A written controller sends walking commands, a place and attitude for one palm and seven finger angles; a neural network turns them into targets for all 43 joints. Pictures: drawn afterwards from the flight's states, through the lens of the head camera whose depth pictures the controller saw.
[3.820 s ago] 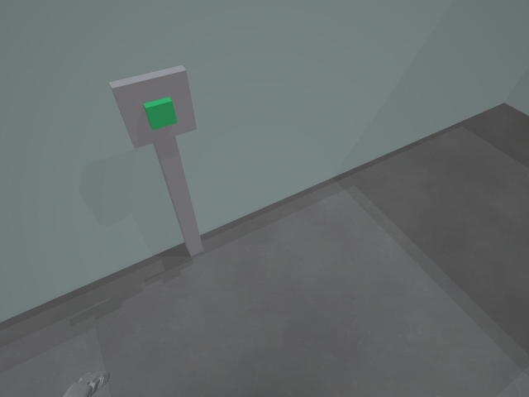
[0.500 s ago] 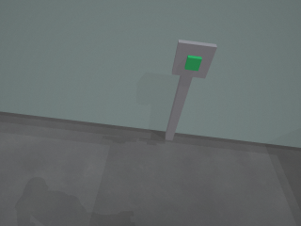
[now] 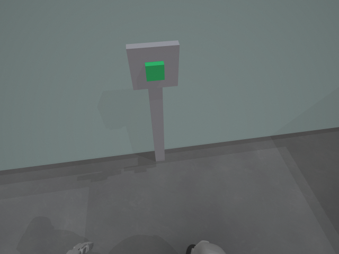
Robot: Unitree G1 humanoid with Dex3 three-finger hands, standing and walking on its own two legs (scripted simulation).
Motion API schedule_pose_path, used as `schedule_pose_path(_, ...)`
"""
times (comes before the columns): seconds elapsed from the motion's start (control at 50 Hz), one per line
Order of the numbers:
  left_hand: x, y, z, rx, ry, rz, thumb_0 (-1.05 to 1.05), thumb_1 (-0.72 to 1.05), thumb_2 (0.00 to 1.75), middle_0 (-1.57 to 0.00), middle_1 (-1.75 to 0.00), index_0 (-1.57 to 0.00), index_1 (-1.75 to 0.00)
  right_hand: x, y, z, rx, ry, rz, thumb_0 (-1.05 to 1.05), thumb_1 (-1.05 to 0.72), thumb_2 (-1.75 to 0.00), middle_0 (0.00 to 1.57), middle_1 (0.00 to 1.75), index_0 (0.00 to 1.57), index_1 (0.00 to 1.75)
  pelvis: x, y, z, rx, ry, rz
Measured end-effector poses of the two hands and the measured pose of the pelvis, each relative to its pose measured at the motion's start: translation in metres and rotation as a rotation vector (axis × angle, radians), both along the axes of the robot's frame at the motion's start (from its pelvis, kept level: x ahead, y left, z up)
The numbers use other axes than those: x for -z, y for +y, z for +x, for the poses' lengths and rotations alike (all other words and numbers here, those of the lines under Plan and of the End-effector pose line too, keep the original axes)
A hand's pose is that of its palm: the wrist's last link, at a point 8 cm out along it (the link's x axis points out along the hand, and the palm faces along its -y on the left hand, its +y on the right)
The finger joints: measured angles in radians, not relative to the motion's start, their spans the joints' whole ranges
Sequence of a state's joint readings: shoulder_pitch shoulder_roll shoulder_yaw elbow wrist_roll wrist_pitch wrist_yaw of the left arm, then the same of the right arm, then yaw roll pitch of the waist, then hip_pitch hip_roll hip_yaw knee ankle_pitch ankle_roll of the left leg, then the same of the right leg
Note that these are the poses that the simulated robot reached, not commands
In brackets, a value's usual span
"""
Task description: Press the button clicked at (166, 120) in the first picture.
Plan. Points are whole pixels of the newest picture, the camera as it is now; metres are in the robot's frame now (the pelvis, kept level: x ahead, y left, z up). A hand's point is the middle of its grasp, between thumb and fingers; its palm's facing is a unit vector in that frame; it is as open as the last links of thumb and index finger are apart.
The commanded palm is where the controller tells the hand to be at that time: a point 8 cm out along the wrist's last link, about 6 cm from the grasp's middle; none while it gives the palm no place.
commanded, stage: take the last steps up to it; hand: left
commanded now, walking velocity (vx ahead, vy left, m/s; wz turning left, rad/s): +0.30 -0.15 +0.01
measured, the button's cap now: (154, 70) +0.71 +0.05 +0.01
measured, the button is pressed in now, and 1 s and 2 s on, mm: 0 0 0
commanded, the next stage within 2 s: come to a stop and stand still in 0.48 s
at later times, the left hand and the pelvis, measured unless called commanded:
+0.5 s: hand out of the picture +0.11 +0.09 -0.17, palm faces +0.11 -0.99 -0.09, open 7.3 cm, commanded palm none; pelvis +0.16 -0.06 +0.01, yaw +1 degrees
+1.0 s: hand (152, 196) +0.29 +0.05 -0.14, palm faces +0.06 -0.96 -0.27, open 7.3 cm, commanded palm none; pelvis +0.22 -0.14 +0.02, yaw +2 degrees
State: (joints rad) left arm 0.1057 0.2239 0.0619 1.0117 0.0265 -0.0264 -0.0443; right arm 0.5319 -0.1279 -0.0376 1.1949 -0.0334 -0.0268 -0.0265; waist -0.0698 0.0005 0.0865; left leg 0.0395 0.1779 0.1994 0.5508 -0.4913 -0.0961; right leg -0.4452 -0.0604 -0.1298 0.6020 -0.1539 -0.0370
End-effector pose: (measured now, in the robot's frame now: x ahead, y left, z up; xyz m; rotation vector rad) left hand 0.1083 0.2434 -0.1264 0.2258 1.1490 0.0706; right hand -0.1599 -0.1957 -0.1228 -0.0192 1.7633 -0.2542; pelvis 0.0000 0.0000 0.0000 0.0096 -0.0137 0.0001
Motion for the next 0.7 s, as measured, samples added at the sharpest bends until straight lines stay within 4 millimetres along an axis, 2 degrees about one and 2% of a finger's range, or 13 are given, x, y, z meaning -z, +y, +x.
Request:
schedule_pose_path(0.04,0.000,-0.016,0.018,-0.004,-0.029,0.006,0.00,0.91,0.90,-0.20,-0.30,-0.19,-0.30,0.008,-0.014,0.020,0.003,0.007,0.015,0.01,-0.90,-0.90,0.20,0.30,0.20,0.30,0.002,-0.013,0.012,0.003,-0.010,-0.003)
schedule_pose_path(0.08,-0.004,-0.030,0.023,-0.020,-0.022,-0.001,0.00,0.91,0.90,-0.20,-0.30,-0.20,-0.30,0.010,-0.029,0.054,-0.008,-0.046,0.011,0.01,-0.90,-0.89,0.20,0.30,0.20,0.30,-0.003,-0.022,0.024,-0.005,-0.018,-0.005)
schedule_pose_path(0.14,-0.009,-0.048,0.023,-0.059,0.010,-0.012,0.00,0.91,0.90,-0.20,-0.30,-0.20,-0.30,0.010,-0.053,0.122,-0.050,-0.181,-0.013,0.01,-0.91,-0.90,0.20,0.30,0.20,0.30,-0.013,-0.034,0.044,-0.014,-0.020,-0.008)
schedule_pose_path(0.22,-0.016,-0.054,0.024,-0.102,0.027,0.007,-0.01,0.95,0.90,-0.20,-0.30,-0.20,-0.30,0.004,-0.075,0.216,-0.115,-0.366,-0.040,0.01,-0.91,-0.90,0.19,0.30,0.20,0.30,-0.021,-0.046,0.070,-0.025,-0.014,-0.023)
schedule_pose_path(0.32,-0.008,-0.071,0.017,-0.138,0.099,-0.024,-0.01,0.94,0.90,-0.20,-0.30,-0.20,-0.30,-0.008,-0.090,0.313,-0.179,-0.525,-0.066,0.00,-0.92,-0.90,0.19,0.30,0.20,0.30,-0.023,-0.056,0.103,-0.026,-0.008,-0.043)
schedule_pose_path(0.42,0.007,-0.090,0.004,-0.189,0.209,-0.084,0.00,0.92,0.90,-0.20,-0.30,-0.20,-0.30,-0.018,-0.091,0.383,-0.247,-0.594,-0.080,0.00,-0.92,-0.90,0.19,0.30,0.20,0.30,-0.019,-0.061,0.135,-0.030,-0.003,-0.055)
schedule_pose_path(0.48,0.018,-0.099,-0.002,-0.215,0.283,-0.120,0.00,0.91,0.90,-0.20,-0.30,-0.20,-0.30,-0.017,-0.088,0.412,-0.276,-0.609,-0.092,0.00,-0.92,-0.90,0.19,0.30,0.20,0.30,-0.014,-0.061,0.157,-0.031,-0.004,-0.054)
schedule_pose_path(0.54,0.020,-0.106,0.003,-0.203,0.349,-0.140,0.00,0.91,0.90,-0.20,-0.30,-0.20,-0.30,-0.017,-0.087,0.421,-0.270,-0.605,-0.098,0.00,-0.91,-0.90,0.19,0.30,0.20,0.30,-0.013,-0.063,0.173,-0.011,-0.011,-0.025)
schedule_pose_path(0.6,0.011,-0.107,0.023,-0.183,0.365,-0.133,0.01,0.91,0.90,-0.20,-0.30,-0.20,-0.30,-0.019,-0.096,0.412,-0.224,-0.556,-0.119,0.00,-0.92,-0.89,0.20,0.30,0.20,0.30,-0.020,-0.068,0.188,-0.007,-0.012,-0.023)
schedule_pose_path(0.7,-0.002,-0.109,0.077,-0.183,0.290,-0.082,0.01,0.91,0.90,-0.20,-0.30,-0.20,-0.30,-0.018,-0.123,0.389,-0.208,-0.405,-0.118,-0.01,-0.93,-0.89,0.20,0.30,0.20,0.30,-0.028,-0.084,0.210,-0.015,-0.005,-0.024)
